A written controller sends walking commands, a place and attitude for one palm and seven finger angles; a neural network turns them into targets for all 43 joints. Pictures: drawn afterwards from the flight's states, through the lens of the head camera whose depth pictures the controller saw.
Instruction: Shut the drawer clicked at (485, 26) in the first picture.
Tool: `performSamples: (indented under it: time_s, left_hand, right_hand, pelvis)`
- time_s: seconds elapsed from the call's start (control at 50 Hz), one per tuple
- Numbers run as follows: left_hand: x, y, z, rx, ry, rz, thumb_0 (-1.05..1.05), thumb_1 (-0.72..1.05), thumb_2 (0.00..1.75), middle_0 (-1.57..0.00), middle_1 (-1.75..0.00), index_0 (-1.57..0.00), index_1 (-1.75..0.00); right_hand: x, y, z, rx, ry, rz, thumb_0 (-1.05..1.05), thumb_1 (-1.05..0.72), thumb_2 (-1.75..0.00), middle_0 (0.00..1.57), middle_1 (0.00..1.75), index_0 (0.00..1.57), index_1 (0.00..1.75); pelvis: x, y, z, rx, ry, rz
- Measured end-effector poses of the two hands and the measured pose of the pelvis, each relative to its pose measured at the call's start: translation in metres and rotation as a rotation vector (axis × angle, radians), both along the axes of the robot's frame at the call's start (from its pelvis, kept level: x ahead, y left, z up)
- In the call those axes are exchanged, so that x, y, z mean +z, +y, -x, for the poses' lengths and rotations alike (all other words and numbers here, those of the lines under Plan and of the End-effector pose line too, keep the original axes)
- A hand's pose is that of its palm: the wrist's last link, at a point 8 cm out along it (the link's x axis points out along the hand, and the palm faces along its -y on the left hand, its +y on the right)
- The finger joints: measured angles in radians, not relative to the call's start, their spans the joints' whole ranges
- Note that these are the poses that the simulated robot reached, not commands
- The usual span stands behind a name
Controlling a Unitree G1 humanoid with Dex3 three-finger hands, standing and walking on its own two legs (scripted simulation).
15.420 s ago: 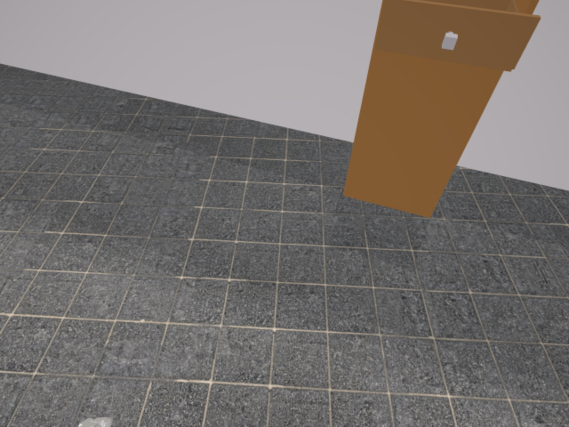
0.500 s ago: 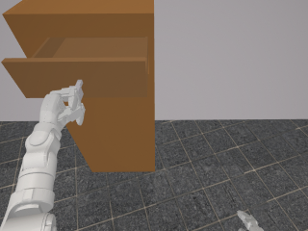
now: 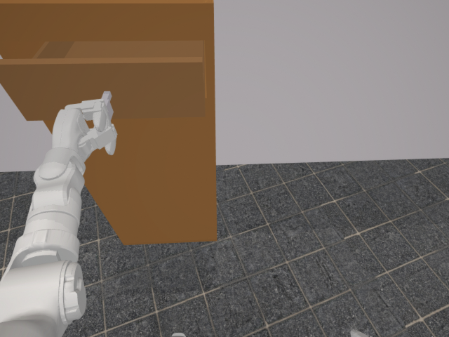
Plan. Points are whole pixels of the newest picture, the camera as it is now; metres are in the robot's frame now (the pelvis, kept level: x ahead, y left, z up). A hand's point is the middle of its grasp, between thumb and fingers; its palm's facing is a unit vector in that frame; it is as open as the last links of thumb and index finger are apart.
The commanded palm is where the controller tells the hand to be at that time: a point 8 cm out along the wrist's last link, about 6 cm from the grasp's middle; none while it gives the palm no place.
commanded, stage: push the drawer shut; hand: left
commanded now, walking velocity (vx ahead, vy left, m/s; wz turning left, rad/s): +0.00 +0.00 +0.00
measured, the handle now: (103, 105) +0.51 +0.24 +0.14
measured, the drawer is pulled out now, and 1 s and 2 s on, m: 0.08 0.00 0.00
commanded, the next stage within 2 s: pull the fist back off the drawer in 0.92 s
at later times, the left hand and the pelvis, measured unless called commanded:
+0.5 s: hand (120, 107) +0.50 +0.21 +0.14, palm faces +0.06 -1.00 +0.01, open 3.2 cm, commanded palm +0.49 +0.25 +0.14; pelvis +0.00 +0.00 -0.01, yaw -1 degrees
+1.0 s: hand (115, 104) +0.51 +0.22 +0.14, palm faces +0.06 -1.00 +0.00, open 2.8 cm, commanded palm +0.55 +0.25 +0.14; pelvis -0.01 +0.00 -0.02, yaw -1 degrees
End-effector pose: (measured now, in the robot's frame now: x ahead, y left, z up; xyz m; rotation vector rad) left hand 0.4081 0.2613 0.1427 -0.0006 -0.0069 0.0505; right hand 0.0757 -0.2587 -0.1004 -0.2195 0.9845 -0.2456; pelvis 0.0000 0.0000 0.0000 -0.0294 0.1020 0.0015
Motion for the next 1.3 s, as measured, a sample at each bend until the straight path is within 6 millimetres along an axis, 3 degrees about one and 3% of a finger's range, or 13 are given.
performSamples:
  time_s: [0.6, 0.9, 1.3]
  left_hand:
    - [0.002, -0.002, -0.078, 0.011, 0.027, 0.011, 0.0, 0.9, 0.95, -1.4, -1.6, -1.4, -1.6]
    - [-0.002, 0.011, -0.081, 0.012, 0.052, 0.002, -0.06, 0.72, 0.98, -1.4, -1.6, -1.4, -1.6]
    - [0.001, 0.008, -0.079, 0.017, 0.04, -0.002, -0.02, 0.76, 0.98, -1.4, -1.6, -1.4, -1.6]
  right_hand:
    - [-0.011, -0.007, 0.081, -0.121, 0.261, 0.021, 0.0, -0.91, -0.89, 0.21, 0.3, 0.21, 0.3]
    - [-0.01, -0.009, 0.095, -0.104, 0.291, 0.052, 0.0, -0.91, -0.89, 0.21, 0.3, 0.21, 0.3]
    - [-0.009, 0.001, 0.121, -0.109, 0.296, 0.057, 0.0, -0.91, -0.89, 0.21, 0.3, 0.21, 0.3]
  pelvis:
    - [-0.009, 0.002, -0.006, -0.019, 0.115, 0.012]
    - [-0.015, 0.002, 0.005, -0.002, 0.15, 0.031]
    - [-0.018, 0.009, 0.017, -0.004, 0.156, 0.037]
